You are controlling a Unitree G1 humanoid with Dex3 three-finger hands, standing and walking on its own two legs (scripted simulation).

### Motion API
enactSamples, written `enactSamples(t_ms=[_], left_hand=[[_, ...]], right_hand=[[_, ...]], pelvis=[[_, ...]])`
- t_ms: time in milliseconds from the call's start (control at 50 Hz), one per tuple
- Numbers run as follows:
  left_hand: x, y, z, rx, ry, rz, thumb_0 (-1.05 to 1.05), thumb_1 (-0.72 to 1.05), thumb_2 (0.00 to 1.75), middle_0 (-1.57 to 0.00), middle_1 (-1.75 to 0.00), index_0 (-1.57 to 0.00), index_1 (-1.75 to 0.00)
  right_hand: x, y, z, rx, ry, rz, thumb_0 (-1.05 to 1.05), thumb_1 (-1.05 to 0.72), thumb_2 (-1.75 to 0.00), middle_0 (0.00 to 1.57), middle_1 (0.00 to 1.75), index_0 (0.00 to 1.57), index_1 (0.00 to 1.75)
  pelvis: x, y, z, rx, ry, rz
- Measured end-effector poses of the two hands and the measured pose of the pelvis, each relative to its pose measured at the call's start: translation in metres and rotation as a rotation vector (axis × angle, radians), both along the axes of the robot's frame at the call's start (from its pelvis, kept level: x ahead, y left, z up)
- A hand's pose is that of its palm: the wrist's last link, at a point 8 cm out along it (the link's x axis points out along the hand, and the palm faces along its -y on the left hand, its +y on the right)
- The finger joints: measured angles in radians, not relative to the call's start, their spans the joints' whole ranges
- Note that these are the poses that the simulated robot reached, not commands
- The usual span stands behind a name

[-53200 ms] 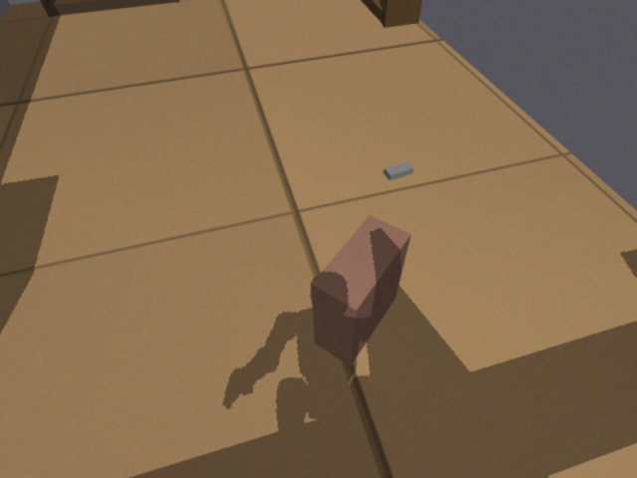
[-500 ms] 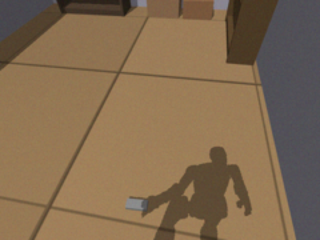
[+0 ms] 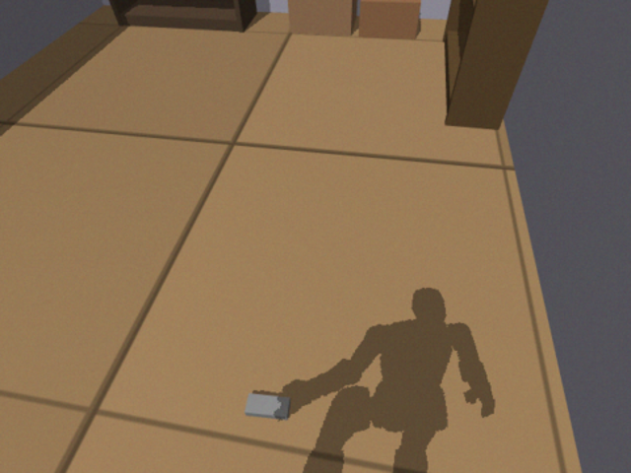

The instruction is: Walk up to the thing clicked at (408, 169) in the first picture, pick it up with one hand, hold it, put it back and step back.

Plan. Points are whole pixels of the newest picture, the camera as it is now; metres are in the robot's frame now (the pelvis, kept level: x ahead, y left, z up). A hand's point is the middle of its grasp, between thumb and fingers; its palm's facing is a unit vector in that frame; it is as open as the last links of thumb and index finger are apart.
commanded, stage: stand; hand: left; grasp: from above
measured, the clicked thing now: (268, 406) +0.43 +0.20 -0.77
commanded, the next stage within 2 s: step back in 0.58 s
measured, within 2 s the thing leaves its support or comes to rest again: neither
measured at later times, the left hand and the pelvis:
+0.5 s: hand out of the picture +0.07 +0.25 -0.16, palm faces +0.01 -0.94 -0.35, open 7.4 cm; pelvis +0.00 +0.00 +0.00, yaw +0 degrees
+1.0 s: hand out of the picture +0.09 +0.32 -0.18, palm faces -0.01 -0.93 -0.36, open 7.4 cm; pelvis -0.06 +0.06 -0.02, yaw +2 degrees
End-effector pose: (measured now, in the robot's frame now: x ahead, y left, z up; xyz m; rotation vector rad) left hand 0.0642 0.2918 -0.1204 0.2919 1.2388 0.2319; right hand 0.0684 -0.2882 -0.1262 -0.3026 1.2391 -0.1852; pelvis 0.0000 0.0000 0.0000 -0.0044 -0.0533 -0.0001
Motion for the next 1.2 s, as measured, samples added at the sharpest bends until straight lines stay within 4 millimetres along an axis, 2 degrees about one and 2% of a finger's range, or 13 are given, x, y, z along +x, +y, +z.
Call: enactSamples(t_ms=[580,700,800,880,940,1040,1200], left_hand=[[0.004,0.000,0.002,0.005,-0.002,-0.009,0.01,0.90,0.90,-0.21,-0.29,-0.20,-0.30],[0.002,0.012,-0.001,0.021,-0.016,0.010,0.01,0.90,0.90,-0.21,-0.30,-0.20,-0.30],[0.006,0.036,-0.007,0.043,-0.027,-0.034,0.01,0.90,0.90,-0.21,-0.30,-0.20,-0.30],[0.021,0.060,-0.022,0.038,-0.080,-0.056,0.01,0.90,0.90,-0.21,-0.30,-0.20,-0.30],[0.026,0.070,-0.028,0.030,-0.109,-0.048,0.01,0.90,0.90,-0.21,-0.29,-0.20,-0.30],[0.011,0.070,-0.024,0.012,-0.078,-0.067,0.01,0.91,0.90,-0.20,-0.29,-0.20,-0.30],[-0.036,0.074,-0.022,0.034,-0.012,-0.112,0.01,0.90,0.90,-0.21,-0.29,-0.20,-0.30]], right_hand=[[0.005,-0.005,0.000,0.001,-0.001,0.009,0.01,-0.90,-0.90,0.20,0.30,0.20,0.30],[0.004,-0.011,-0.001,-0.015,-0.010,-0.006,0.01,-0.90,-0.90,0.20,0.30,0.20,0.30],[-0.012,-0.008,0.003,-0.055,0.001,-0.016,0.01,-0.90,-0.90,0.20,0.30,0.20,0.30],[-0.037,0.002,0.001,-0.110,0.030,-0.015,0.01,-0.90,-0.90,0.20,0.30,0.20,0.30],[-0.060,0.018,0.003,-0.121,0.077,-0.005,0.01,-0.90,-0.90,0.20,0.30,0.20,0.30],[-0.083,0.037,0.010,-0.109,0.091,-0.019,0.01,-0.90,-0.89,0.20,0.30,0.20,0.30],[-0.086,0.051,0.001,-0.072,-0.055,-0.045,0.01,-0.90,-0.89,0.21,0.30,0.21,0.30]], pelvis=[[0.004,-0.003,0.000,0.003,0.007,0.002],[-0.015,0.002,-0.006,-0.004,0.009,0.011],[-0.030,0.021,-0.012,0.006,0.022,0.008],[-0.040,0.042,-0.026,-0.011,0.033,0.027],[-0.052,0.050,-0.026,0.005,0.022,0.019],[-0.065,0.061,-0.016,-0.016,0.044,0.010],[-0.090,0.066,-0.020,-0.001,0.024,-0.055]])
